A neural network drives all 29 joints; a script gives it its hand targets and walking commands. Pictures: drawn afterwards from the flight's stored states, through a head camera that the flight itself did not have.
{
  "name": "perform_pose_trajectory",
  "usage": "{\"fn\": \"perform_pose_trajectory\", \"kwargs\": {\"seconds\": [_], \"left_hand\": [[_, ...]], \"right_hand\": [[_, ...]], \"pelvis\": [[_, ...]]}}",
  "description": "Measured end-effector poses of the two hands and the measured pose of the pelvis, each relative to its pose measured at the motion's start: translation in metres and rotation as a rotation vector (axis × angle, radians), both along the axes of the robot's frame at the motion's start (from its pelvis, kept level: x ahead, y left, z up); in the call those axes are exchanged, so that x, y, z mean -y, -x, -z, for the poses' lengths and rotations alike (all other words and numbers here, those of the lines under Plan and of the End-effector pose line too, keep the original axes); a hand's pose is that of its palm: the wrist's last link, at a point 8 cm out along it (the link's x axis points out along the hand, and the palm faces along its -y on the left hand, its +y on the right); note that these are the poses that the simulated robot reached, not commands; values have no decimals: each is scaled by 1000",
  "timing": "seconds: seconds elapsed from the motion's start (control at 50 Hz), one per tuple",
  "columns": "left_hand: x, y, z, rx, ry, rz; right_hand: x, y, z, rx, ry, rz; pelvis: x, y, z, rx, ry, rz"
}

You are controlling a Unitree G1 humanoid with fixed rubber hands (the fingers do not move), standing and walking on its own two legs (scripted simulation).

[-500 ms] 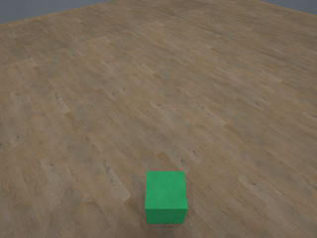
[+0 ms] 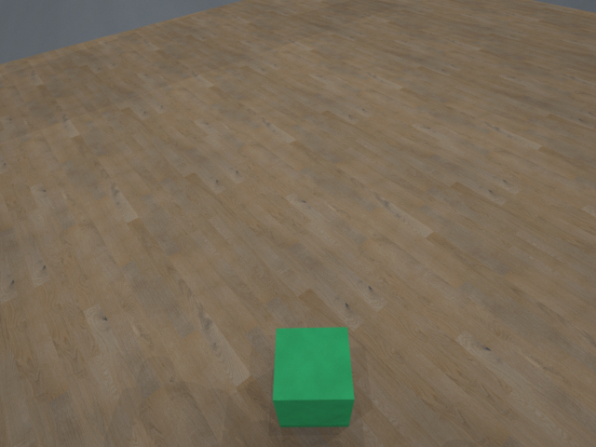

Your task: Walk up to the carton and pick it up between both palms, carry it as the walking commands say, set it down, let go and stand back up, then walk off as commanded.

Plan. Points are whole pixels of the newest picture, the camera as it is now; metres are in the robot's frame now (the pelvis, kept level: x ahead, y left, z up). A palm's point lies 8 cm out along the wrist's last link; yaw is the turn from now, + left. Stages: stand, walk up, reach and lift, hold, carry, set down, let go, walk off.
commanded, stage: walk up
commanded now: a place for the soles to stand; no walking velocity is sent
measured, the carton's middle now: (313, 378) +0.46 +0.02 -0.64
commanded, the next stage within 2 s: reach and lift in 0.92 s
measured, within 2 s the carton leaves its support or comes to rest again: neither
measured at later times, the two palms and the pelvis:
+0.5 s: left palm out of the picture +0.08 +0.33 -0.10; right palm out of the picture +0.09 -0.29 -0.10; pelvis +0.01 +0.02 +0.00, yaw +0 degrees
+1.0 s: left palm out of the picture +0.10 +0.33 -0.10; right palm out of the picture +0.11 -0.29 -0.09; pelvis +0.00 +0.02 +0.00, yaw +0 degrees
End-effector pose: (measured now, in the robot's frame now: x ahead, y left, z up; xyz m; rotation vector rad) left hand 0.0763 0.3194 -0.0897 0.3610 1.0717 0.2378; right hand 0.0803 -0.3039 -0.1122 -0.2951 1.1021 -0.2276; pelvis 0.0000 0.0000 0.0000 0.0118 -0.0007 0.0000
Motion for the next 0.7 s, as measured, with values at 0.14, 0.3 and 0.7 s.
{"fn": "perform_pose_trajectory", "kwargs": {"seconds": [0.14,0.3,0.7], "left_hand": [[-6,-6,3,-10,9,-1],[-11,-9,6,-14,22,-2],[-14,-10,6,17,33,-3]], "right_hand": [[-6,-11,-4,-1,9,-3],[-11,-15,-8,-8,21,-2],[-14,-16,-14,20,32,0]], "pelvis": [[-6,-7,-1,-11,7,-1],[-14,-10,-2,-15,16,-1],[-18,-8,-3,-2,22,-1]]}}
